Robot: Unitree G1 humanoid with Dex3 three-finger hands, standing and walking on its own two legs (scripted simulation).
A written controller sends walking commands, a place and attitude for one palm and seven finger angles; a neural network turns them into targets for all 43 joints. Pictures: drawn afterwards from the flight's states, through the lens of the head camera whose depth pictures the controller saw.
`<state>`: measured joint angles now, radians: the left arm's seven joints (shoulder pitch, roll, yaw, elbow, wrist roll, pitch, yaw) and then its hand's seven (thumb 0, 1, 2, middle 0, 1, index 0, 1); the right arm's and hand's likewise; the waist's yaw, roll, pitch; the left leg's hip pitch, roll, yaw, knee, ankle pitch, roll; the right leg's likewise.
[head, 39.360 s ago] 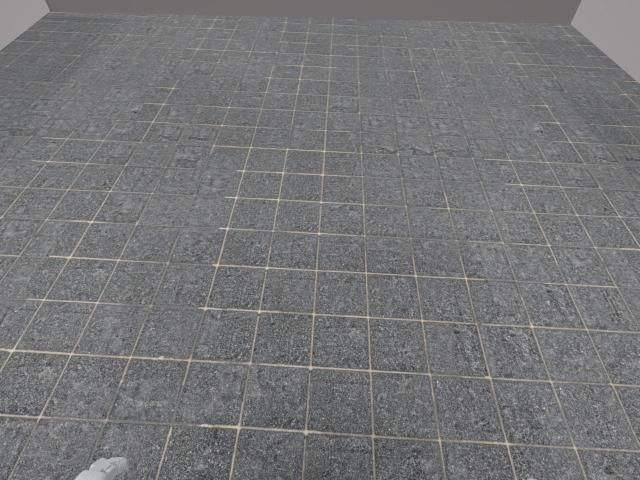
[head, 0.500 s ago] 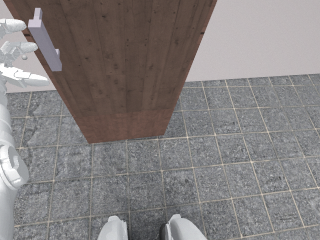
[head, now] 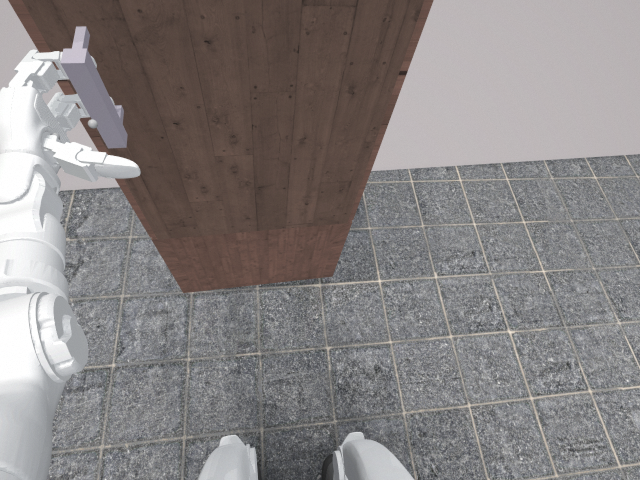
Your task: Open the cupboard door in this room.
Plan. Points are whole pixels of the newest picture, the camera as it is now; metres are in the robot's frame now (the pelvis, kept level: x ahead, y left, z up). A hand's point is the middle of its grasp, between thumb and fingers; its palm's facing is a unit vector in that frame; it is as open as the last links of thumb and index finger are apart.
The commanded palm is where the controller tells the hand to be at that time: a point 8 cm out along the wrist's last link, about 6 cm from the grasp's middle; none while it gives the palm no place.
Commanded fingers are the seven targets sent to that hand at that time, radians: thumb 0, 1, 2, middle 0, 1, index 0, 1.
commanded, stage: slide the fingers in behind the handle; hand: left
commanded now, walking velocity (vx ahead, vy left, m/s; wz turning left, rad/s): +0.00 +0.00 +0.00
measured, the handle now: (100, 91) +0.56 +0.22 +0.10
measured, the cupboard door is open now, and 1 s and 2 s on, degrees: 0 0 4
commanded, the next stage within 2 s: close the thumb around the handle in 0.80 s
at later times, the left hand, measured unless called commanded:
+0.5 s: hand (121, 124) +0.52 +0.20 +0.09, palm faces +0.06 -1.00 +0.00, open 13.9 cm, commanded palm +0.49 +0.24 +0.10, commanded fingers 0.00 -0.50 0.30 -0.30 -1.20 -0.30 -1.20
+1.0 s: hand (120, 123) +0.51 +0.19 +0.10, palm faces +0.06 -1.00 -0.01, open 13.8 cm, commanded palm +0.49 +0.24 +0.10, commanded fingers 0.00 -0.16 0.44 -0.32 -1.24 -0.32 -1.24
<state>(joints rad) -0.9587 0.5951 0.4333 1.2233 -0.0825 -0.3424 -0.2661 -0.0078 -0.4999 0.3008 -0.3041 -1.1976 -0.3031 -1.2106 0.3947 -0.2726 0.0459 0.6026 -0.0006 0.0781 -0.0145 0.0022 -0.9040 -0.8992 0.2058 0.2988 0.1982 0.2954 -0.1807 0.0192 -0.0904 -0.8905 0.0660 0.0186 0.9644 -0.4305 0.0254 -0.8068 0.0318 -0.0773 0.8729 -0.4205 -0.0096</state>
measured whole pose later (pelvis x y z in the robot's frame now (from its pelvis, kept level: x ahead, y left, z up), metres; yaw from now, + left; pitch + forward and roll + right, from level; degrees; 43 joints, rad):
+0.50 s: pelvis +0.00 -0.01 +0.00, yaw +0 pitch +20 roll -3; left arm -0.96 0.55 0.42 1.22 -0.07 -0.35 -0.22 -0.01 -0.50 0.30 -0.30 -1.20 -0.30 -1.21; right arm 0.43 -0.27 0.04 0.63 0.00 0.07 -0.01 0.00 -0.90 -0.90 0.21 0.30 0.20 0.30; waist -0.19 0.02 -0.09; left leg -0.88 0.07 0.02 0.95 -0.42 0.02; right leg -0.81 0.04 -0.07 0.87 -0.42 -0.02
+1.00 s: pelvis +0.00 +0.00 +0.00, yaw +0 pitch +20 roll -3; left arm -0.95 0.53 0.40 1.21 -0.08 -0.37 -0.20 -0.01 -0.47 0.31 -0.31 -1.20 -0.30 -1.20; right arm 0.42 -0.27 0.03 0.63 -0.01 0.07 0.00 0.00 -0.90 -0.90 0.21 0.30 0.20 0.30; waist -0.18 0.03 -0.10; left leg -0.88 0.06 0.02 0.95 -0.42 0.02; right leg -0.81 0.03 -0.07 0.88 -0.42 -0.01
